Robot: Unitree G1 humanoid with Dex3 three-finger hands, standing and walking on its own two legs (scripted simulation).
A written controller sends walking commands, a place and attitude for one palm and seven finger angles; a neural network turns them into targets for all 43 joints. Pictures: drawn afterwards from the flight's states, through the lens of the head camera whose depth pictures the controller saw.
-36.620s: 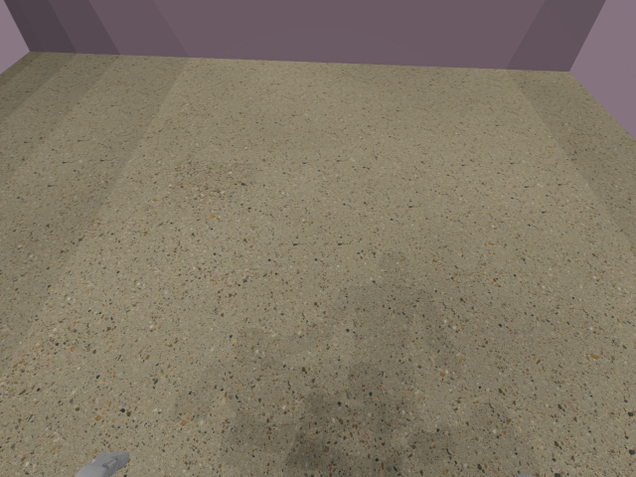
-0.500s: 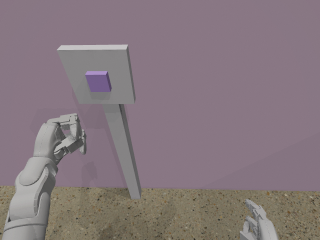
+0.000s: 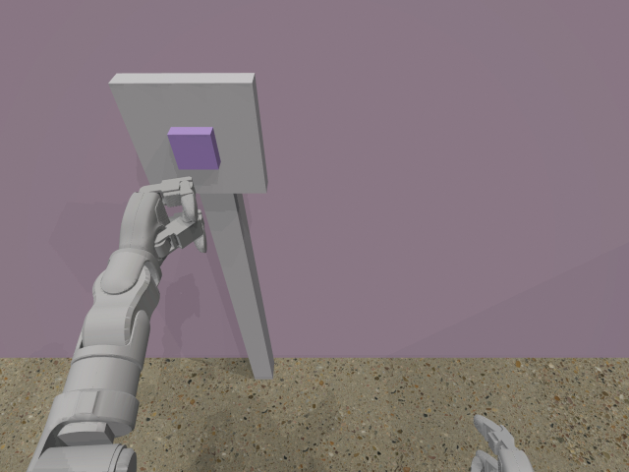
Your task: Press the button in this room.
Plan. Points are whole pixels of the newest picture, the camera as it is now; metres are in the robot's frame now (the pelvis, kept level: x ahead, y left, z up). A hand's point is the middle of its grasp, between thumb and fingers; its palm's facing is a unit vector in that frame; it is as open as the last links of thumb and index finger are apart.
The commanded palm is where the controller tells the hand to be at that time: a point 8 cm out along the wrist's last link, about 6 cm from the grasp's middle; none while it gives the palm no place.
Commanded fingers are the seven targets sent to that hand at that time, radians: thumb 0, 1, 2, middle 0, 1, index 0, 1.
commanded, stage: aim a knuckle at the button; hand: left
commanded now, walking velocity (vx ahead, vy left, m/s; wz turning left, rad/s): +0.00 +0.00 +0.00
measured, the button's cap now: (195, 147) +0.51 +0.20 +0.16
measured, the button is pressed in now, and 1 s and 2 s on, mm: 0 0 12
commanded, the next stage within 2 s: press the button with the knuckle in 1.10 s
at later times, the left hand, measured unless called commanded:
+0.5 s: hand (212, 207) +0.43 +0.16 +0.12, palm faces +0.06 -1.00 -0.01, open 3.1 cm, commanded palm +0.40 +0.22 +0.13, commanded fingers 0.00 0.90 0.90 -1.30 -1.50 -1.30 -1.50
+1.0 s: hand (206, 210) +0.42 +0.17 +0.13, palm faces +0.06 -1.00 -0.01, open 3.1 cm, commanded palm +0.39 +0.22 +0.13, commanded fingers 0.00 0.90 0.90 -1.30 -1.50 -1.30 -1.50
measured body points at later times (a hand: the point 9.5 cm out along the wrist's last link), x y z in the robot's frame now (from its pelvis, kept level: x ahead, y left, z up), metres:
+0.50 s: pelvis +0.01 -0.01 +0.00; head +0.02 -0.02 +0.45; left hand +0.42 +0.22 +0.13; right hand +0.06 -0.28 -0.12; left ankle +0.03 +0.11 -0.73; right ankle -0.02 -0.10 -0.73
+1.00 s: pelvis +0.01 -0.01 +0.00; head +0.02 -0.01 +0.45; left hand +0.41 +0.22 +0.13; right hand +0.12 -0.26 -0.11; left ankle +0.03 +0.11 -0.73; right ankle -0.02 -0.10 -0.73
